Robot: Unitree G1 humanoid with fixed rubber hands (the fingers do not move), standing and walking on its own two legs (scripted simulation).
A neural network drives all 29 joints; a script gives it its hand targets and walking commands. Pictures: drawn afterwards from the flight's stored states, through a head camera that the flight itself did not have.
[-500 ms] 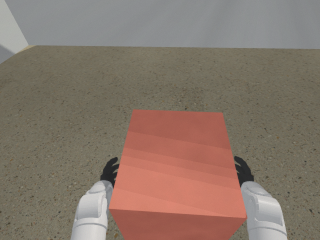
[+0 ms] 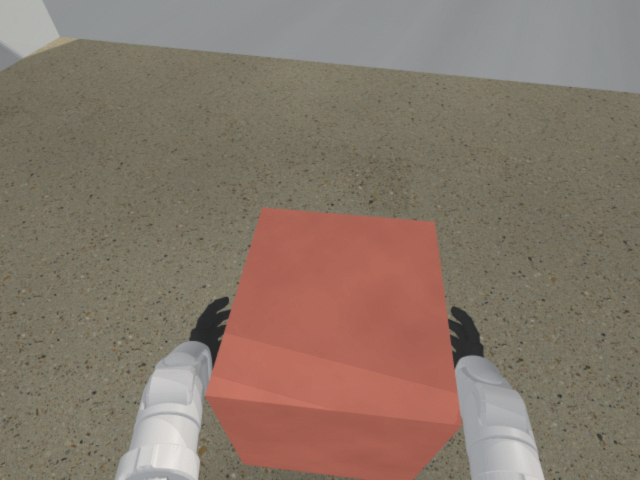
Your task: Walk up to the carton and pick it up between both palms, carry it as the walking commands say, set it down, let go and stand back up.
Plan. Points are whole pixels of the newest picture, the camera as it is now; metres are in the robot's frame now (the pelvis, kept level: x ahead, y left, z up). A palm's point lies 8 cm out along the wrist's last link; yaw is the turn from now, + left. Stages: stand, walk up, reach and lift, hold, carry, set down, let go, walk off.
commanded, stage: set down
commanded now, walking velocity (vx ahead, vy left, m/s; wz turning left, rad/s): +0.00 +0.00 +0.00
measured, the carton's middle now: (335, 347) +0.32 +0.00 -0.07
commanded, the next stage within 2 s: none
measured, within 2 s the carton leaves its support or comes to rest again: neither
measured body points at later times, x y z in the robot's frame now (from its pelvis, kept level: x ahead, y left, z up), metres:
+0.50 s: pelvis -0.02 +0.05 -0.05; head +0.09 +0.05 +0.39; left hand +0.34 +0.17 -0.11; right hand +0.28 -0.17 -0.10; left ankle +0.02 +0.15 -0.73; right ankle +0.02 -0.06 -0.73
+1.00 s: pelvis -0.05 +0.06 -0.13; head +0.13 +0.04 +0.28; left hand +0.36 +0.17 -0.21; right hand +0.32 -0.18 -0.20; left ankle +0.02 +0.15 -0.73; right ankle +0.02 -0.06 -0.73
